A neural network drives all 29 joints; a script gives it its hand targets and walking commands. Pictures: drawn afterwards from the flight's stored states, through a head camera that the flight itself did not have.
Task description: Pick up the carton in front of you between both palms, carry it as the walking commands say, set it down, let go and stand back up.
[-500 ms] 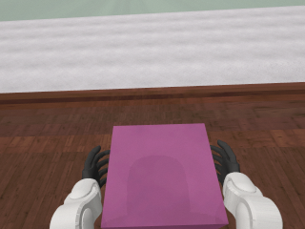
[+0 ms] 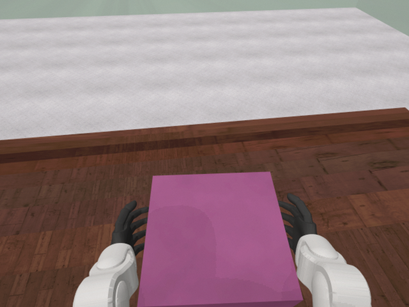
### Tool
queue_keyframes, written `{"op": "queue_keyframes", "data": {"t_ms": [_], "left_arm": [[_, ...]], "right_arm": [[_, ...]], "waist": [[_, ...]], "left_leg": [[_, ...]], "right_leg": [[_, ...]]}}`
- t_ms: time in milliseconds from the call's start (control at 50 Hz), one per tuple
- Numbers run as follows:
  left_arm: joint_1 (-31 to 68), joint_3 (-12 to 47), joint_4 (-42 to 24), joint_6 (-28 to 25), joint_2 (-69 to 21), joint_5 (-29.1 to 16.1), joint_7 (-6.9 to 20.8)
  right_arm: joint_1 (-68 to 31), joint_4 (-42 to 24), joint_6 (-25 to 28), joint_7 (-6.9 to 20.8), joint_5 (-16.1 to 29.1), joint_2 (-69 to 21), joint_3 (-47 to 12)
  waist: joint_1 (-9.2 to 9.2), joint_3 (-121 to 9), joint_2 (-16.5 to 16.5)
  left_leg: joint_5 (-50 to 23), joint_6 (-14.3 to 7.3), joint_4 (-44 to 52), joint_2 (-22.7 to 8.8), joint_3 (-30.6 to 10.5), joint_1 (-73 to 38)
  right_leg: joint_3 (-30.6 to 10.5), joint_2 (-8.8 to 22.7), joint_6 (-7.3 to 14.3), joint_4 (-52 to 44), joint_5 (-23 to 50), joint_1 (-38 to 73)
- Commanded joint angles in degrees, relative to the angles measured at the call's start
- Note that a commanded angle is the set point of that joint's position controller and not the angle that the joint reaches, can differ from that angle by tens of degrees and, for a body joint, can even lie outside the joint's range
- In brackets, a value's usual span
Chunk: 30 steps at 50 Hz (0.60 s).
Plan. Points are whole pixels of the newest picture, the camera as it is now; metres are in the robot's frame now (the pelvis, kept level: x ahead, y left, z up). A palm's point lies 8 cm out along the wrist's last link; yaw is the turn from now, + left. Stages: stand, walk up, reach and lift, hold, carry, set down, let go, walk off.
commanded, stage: carry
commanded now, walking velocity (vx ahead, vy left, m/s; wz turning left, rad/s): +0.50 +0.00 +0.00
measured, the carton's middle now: (213, 254) +0.23 -0.01 +0.00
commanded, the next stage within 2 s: none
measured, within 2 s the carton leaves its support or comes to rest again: neither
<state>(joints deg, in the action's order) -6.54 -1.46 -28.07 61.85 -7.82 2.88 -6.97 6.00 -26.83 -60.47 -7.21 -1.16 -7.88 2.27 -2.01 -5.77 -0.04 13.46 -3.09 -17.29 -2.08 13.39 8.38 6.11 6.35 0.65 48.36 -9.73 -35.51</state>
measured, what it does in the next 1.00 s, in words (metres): walks ahead: right foot, then left foot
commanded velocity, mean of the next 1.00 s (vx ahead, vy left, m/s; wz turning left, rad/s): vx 0.50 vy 0.00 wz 0.00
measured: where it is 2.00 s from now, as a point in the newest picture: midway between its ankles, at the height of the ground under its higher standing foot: (204, 178)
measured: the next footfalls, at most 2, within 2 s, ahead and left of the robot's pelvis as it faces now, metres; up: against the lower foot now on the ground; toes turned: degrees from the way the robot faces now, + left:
right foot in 0.20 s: +0.33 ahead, -0.11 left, +0.00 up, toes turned -7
left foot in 0.66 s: +0.52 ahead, +0.05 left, +0.00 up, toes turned +4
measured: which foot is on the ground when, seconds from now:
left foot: down 0.00-0.20, up 0.22-0.64, down 0.66-1.00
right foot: up 0.00-0.18, down 0.20-0.68, up 0.70-1.00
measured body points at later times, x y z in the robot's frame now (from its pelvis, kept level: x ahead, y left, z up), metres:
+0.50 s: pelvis +0.30 -0.06 -0.02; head +0.36 -0.06 +0.43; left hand +0.65 +0.12 +0.06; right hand +0.68 -0.19 +0.06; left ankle +0.34 +0.09 -0.67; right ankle +0.29 -0.10 -0.75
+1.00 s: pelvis +0.63 -0.05 -0.07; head +0.65 -0.04 +0.38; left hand +0.97 +0.11 +0.02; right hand +0.97 -0.21 +0.04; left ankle +0.48 +0.04 -0.75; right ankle +0.78 -0.15 -0.78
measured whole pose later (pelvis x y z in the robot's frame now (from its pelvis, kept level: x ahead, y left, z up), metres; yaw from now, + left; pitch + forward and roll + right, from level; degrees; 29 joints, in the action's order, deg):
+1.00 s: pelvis +0.63 -0.05 -0.07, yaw +2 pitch +4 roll +1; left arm 19.7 -15.3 -11.1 53.8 -7.9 4.0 -11.3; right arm -23.2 -7.1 -53.5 -10.6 0.0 -8.8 11.3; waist -5.8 -1.8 2.0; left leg 40.2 -2.2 -50.4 2.0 2.9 13.6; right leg 1.4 0.9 2.9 33.7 19.6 -35.0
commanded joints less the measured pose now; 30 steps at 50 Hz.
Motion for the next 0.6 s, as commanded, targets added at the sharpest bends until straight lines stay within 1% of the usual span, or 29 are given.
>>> {"op": "queue_keyframes", "data": {"t_ms": [0, 60, 100, 120, 140, 160, 180, 200, 220, 240, 260, 280, 300, 320, 340, 380, 400, 440, 460, 480, 500, 520, 540, 560, 580], "left_arm": [[21.1, 30.7, -4.11, -2.21, -38.42, -7.52, -0.04], [28.15, 28.39, -2.81, -2.22, -33.33, -8.08, -1.86], [33.42, 26.27, -0.48, -2.47, -30.48, -8.79, -3.15], [35.77, 24.99, 1.24, -2.72, -29.38, -8.96, -3.7], [37.58, 23.4, 3.35, -3.04, -28.46, -9.0, -4.2], [39.0, 21.87, 5.85, -3.44, -27.83, -8.76, -4.64], [40.31, 20.27, 8.64, -3.86, -27.21, -8.4, -4.99], [41.75, 18.7, 11.01, -4.2, -26.36, -7.76, -5.3], [44.89, 18.19, 12.91, -4.61, -25.79, -8.14, -5.71], [48.33, 19.52, 13.94, -5.16, -28.37, -9.65, -5.56], [52.47, 20.25, 14.6, -6.04, -31.01, -10.65, -5.22], [56.61, 21.21, 15.25, -6.8, -33.83, -11.55, -4.73], [59.8, 21.6, 15.93, -7.53, -36.42, -11.99, -4.24], [62.69, 21.86, 16.82, -8.24, -38.22, -12.12, -3.85], [64.61, 21.99, 17.78, -8.85, -39.58, -12.24, -3.5], [66.14, 21.94, 19.99, -9.66, -41.41, -12.02, -2.98], [66.38, 21.78, 20.96, -9.88, -41.93, -11.77, -2.85], [66.01, 21.54, 22.17, -10.07, -42.71, -11.15, -2.75], [65.75, 21.41, 22.16, -10.11, -42.89, -11.0, -2.75], [65.31, 21.3, 21.98, -10.08, -42.91, -10.91, -2.75], [64.26, 21.27, 21.87, -9.99, -43.04, -10.67, -2.74], [63.65, 21.36, 21.04, -9.87, -42.86, -10.59, -2.7], [62.56, 21.64, 20.3, -9.66, -42.86, -10.3, -2.67], [61.06, 21.89, 19.51, -9.4, -42.8, -10.13, -2.7], [60.22, 21.82, 18.85, -9.11, -42.35, -9.51, -2.84]], "right_arm": [[-19.94, -4.82, 0.74, 2.62, 9.68, -36.81, -32.06], [-25.49, -2.97, 1.14, -0.18, 8.65, -32.56, -28.92], [-30.17, -0.91, 1.5, -2.25, 7.99, -29.96, -26.75], [-32.81, 0.46, 1.7, -3.13, 7.84, -29.25, -25.96], [-36.01, 1.66, 1.93, -3.86, 7.83, -28.84, -25.38], [-39.19, 3.16, 2.14, -4.44, 7.84, -28.58, -24.92], [-42.14, 4.69, 2.34, -4.91, 7.72, -28.38, -24.46], [-45.52, 6.22, 2.59, -5.5, 7.34, -28.52, -23.86], [-46.45, 8.75, 2.88, -5.62, 7.81, -29.95, -23.25], [-49.45, 10.86, 3.44, -5.96, 7.96, -30.76, -22.63], [-52.83, 13.27, 3.93, -6.12, 7.82, -33.2, -21.48], [-55.73, 15.21, 4.69, -6.06, 7.64, -35.22, -20.47], [-57.59, 17.25, 5.33, -5.91, 7.04, -37.2, -19.74], [-59.24, 19.17, 5.9, -5.72, 6.22, -38.63, -19.12], [-60.21, 20.79, 6.41, -5.48, 5.36, -39.74, -18.74], [-61.07, 23.54, 7.25, -5.05, 4.19, -41.33, -18.4], [-61.23, 24.66, 7.55, -4.9, 3.79, -41.91, -18.35], [-61.49, 25.67, 7.94, -4.62, 3.59, -42.82, -18.64], [-61.78, 25.46, 8.06, -4.41, 3.86, -43.08, -19.06], [-61.9, 25.02, 8.1, -4.27, 4.17, -43.24, -19.33], [-61.95, 24.4, 8.08, -4.15, 4.41, -43.38, -19.57], [-61.28, 23.55, 8.01, -3.97, 4.76, -43.6, -20.1], [-60.41, 22.33, 7.86, -3.75, 5.17, -43.45, -20.75], [-59.78, 20.89, 7.62, -3.5, 5.75, -43.34, -21.5], [-59.58, 19.54, 7.35, -3.26, 5.69, -43.07, -22.11]], "waist": [[0.72, -4.24, -7.71], [0.23, -0.81, -8.39], [-0.54, 0.43, -8.65], [-0.27, 0.21, -8.82], [0.92, -1.59, -9.02], [3.64, -4.98, -7.56], [6.02, -9.68, -2.33], [8.38, -13.85, 8.18], [6.11, -17.79, 22.27], [5.84, -18.9, 17.85], [5.54, -18.59, 13.94], [5.15, -18.37, 7.07], [4.71, -18.04, 2.99], [4.21, -18.98, 3.48], [4.13, -19.42, 4.52], [3.93, -19.57, 5.0], [3.98, -19.26, 4.92], [4.67, -18.66, 5.53], [4.76, -17.11, 4.4], [5.13, -16.14, 4.92], [5.11, -15.21, 5.22], [4.69, -15.47, 7.34], [4.53, -15.57, 8.74], [4.68, -15.48, 9.12], [3.34, -17.71, 9.67]], "left_leg": [[-11.45, -5.31, 6.02, -12.43, -8.79, -8.27], [-13.38, -5.35, 5.09, -12.03, -6.97, -7.31], [-15.11, -5.07, 3.25, -12.33, -6.33, -6.89], [-17.54, -4.65, 0.93, -12.48, -5.84, -6.87], [-23.3, -4.08, -3.8, -12.02, -4.82, -6.36], [-29.46, -2.61, -11.92, -10.35, -2.05, -4.81], [-29.71, -0.59, -25.89, -6.63, 0.48, -1.43], [-15.92, 1.21, -43.3, -3.42, -0.6, 6.84], [15.78, 3.04, -57.16, 6.48, -6.51, 25.5], [16.15, 0.97, -64.45, 3.67, -14.27, 29.06], [13.74, -0.28, -66.95, 1.46, -15.31, 30.17], [12.04, -0.98, -66.83, 0.23, -15.2, 30.65], [9.46, -1.16, -63.92, -1.2, -15.39, 30.18], [7.29, -1.2, -61.18, -1.82, -15.39, 28.77], [6.34, -1.07, -59.5, -1.58, -14.67, 28.76], [5.51, -0.71, -56.39, -1.42, -13.49, 31.44], [5.33, -0.54, -54.29, -1.42, -12.78, 33.68], [4.59, -0.21, -49.82, -1.26, -11.32, 37.58], [2.12, 0.09, -41.76, -1.36, -11.38, 35.96], [-1.1, 0.16, -34.93, -0.28, -10.07, 32.72], [-3.56, 0.28, -29.16, 1.63, -8.01, 29.56], [-5.44, -0.08, -26.4, 2.9, -6.49, 25.93], [-5.14, -0.39, -24.75, 4.05, -4.78, 23.33], [-4.9, -0.78, -22.38, 4.52, -4.07, 22.12], [-13.69, -2.52, -27.92, 3.66, -3.76, 18.35]], "right_leg": [[2.74, -0.97, 0.02, -6.58, 4.46, -3.82], [3.97, -1.74, 1.07, -10.95, 6.68, -2.19], [3.87, -2.49, 2.4, -12.66, 7.26, 0.64], [3.98, -3.05, 3.21, -12.88, 6.25, 2.87], [5.1, -4.34, 3.96, -12.43, 3.85, 7.69], [7.72, -6.91, 4.23, -14.21, 2.01, 16.27], [8.23, -8.94, 3.62, -16.86, -0.88, 27.64], [-7.31, 1.57, 3.55, -20.66, -6.29, 35.79], [-38.75, 15.4, 12.42, -30.74, -8.67, 46.67], [-40.28, 16.08, 14.13, -32.33, -8.97, 46.74], [-34.43, 14.35, 13.99, -29.5, -1.13, 43.96], [-28.83, 12.98, 13.34, -26.78, 5.71, 41.5], [-24.0, 11.7, 12.35, -25.87, 9.23, 38.17], [-20.94, 10.95, 11.34, -26.01, 9.18, 36.69], [-19.23, 10.58, 11.21, -26.1, 9.92, 36.5], [-16.56, 9.81, 11.87, -24.9, 13.16, 37.32], [-15.34, 9.44, 12.12, -24.08, 16.03, 38.37], [-13.43, 8.85, 12.43, -22.7, 21.82, 41.25], [-11.4, 7.69, 11.82, -23.26, 24.03, 39.28], [-8.8, 5.68, 10.9, -23.66, 25.62, 37.61], [-6.54, 3.63, 10.11, -23.73, 28.85, 36.47], [-4.43, 2.92, 9.67, -22.95, 32.18, 36.2], [-2.75, 2.46, 9.37, -22.12, 35.06, 36.24], [-2.08, 2.54, 9.27, -20.95, 36.69, 37.34], [-0.63, 3.84, 8.61, -15.16, 43.53, 37.27]]}}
